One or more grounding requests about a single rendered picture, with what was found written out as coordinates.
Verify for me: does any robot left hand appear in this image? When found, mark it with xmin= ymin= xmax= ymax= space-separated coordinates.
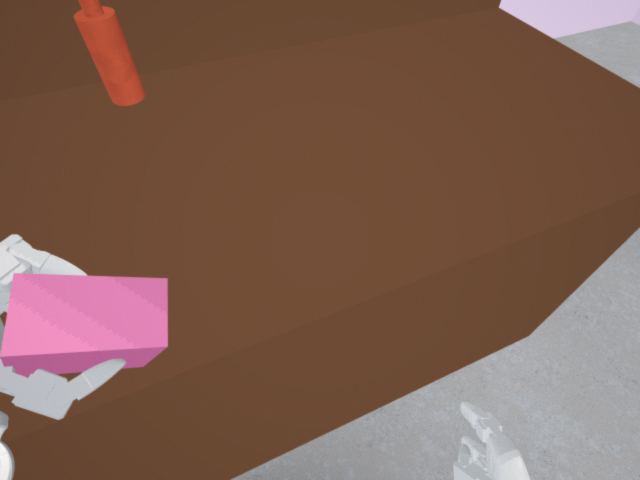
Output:
xmin=0 ymin=234 xmax=126 ymax=420

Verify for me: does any sponge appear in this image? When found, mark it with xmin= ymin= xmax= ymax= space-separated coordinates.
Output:
xmin=0 ymin=273 xmax=168 ymax=377

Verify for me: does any table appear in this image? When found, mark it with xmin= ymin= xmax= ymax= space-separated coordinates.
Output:
xmin=0 ymin=0 xmax=640 ymax=480

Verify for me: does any robot right hand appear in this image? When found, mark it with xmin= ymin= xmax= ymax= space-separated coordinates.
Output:
xmin=453 ymin=402 xmax=530 ymax=480

